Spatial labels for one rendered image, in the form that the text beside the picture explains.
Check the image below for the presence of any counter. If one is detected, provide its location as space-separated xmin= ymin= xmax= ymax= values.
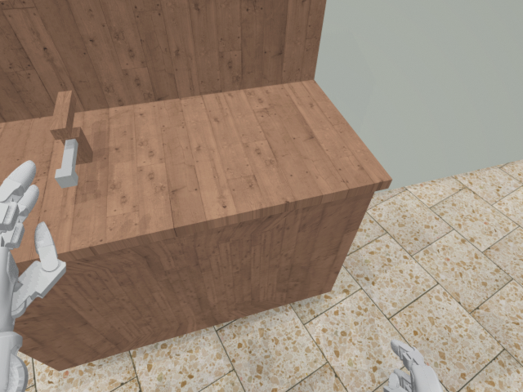
xmin=0 ymin=0 xmax=392 ymax=371

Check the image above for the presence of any robot right hand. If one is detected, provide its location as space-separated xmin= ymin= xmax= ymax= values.
xmin=383 ymin=339 xmax=444 ymax=392

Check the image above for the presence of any tap lever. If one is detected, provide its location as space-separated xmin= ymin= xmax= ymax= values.
xmin=55 ymin=139 xmax=78 ymax=188

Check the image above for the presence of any robot left hand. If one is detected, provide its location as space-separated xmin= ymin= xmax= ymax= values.
xmin=0 ymin=160 xmax=66 ymax=332

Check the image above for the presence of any left robot forearm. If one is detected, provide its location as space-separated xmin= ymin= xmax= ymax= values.
xmin=0 ymin=332 xmax=29 ymax=392

